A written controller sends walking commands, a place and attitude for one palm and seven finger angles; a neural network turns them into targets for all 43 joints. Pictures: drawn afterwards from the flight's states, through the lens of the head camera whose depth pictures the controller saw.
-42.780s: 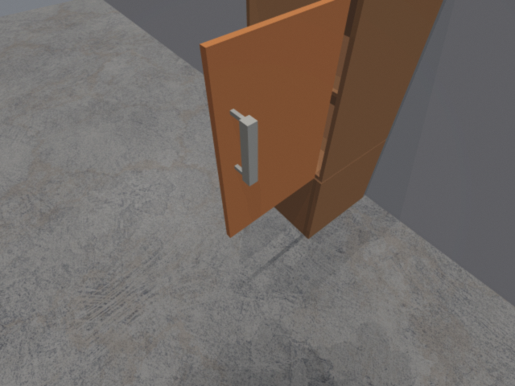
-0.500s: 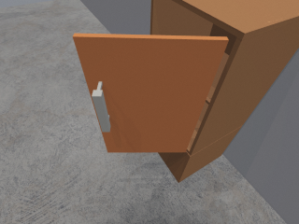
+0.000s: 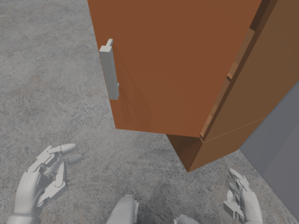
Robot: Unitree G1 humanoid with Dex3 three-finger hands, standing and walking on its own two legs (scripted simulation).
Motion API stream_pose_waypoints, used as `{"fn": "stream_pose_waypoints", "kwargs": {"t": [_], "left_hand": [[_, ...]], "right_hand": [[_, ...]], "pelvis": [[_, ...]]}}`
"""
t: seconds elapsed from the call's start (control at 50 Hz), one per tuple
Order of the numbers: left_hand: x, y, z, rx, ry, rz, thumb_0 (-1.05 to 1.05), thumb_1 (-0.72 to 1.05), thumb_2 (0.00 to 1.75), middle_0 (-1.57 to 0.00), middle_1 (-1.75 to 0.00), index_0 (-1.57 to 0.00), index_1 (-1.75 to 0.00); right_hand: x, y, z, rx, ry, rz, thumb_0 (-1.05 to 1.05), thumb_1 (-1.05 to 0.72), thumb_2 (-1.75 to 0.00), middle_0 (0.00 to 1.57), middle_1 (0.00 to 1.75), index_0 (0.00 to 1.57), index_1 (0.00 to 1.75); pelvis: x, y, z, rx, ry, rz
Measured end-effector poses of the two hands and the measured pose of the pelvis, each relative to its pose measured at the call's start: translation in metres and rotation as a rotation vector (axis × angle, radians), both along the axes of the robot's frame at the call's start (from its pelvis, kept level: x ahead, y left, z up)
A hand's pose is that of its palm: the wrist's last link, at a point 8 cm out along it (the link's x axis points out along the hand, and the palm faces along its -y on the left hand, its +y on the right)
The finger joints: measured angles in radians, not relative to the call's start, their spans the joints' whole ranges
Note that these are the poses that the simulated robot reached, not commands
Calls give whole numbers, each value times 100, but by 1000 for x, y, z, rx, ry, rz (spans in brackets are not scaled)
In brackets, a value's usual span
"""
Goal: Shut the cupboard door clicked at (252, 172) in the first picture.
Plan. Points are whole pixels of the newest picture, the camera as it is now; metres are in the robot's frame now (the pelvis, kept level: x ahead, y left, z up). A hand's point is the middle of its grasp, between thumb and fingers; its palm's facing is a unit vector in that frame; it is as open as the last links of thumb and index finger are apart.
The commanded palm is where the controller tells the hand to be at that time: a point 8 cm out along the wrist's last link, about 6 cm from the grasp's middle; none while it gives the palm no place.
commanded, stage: raise the hand and make a fist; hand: left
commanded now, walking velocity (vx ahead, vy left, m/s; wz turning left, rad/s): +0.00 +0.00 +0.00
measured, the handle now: (112, 71) +0.50 +0.18 +0.12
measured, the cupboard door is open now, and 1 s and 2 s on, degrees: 60 60 60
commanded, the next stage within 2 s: bring the fist close to the handle in 1.38 s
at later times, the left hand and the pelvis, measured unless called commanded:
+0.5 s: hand (66, 159) +0.23 +0.22 +0.09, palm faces +0.01 -1.00 -0.02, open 3.4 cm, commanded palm +0.21 +0.27 +0.10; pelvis +0.02 +0.04 +0.02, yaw -1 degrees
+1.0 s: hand (64, 147) +0.24 +0.22 +0.13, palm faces +0.00 -1.00 -0.05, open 3.1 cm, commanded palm +0.22 +0.27 +0.13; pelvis +0.02 +0.03 +0.05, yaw +0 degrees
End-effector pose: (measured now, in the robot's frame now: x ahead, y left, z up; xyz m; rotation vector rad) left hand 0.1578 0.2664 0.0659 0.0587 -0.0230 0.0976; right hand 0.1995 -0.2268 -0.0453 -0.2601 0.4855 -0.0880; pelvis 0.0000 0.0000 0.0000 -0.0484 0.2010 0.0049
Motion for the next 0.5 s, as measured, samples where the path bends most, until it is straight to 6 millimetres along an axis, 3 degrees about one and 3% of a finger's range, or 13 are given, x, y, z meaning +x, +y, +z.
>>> {"fn": "stream_pose_waypoints", "kwargs": {"t": [0.18,0.32,0.5], "left_hand": [[46,-3,6,-44,97,-112,2,90,90,-69,-83,-68,-83],[50,8,20,-29,61,-68,2,90,90,-82,-97,-81,-97],[52,10,25,-36,54,-89,2,90,90,-98,-115,-97,-115]], "right_hand": [[-17,21,-8,57,120,-69,1,-90,-90,20,30,20,30],[-24,23,-3,35,163,-82,1,-90,-90,20,30,20,30],[-11,30,10,7,141,-57,2,-90,-90,20,30,20,30]], "pelvis": [[13,13,14,-6,22,-15],[20,26,21,-6,25,-20],[21,36,24,-16,10,-15]]}}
